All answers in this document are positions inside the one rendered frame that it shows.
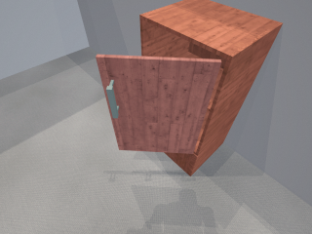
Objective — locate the handle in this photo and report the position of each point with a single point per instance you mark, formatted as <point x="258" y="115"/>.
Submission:
<point x="112" y="100"/>

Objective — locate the cupboard door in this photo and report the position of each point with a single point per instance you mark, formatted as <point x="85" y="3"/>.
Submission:
<point x="162" y="101"/>

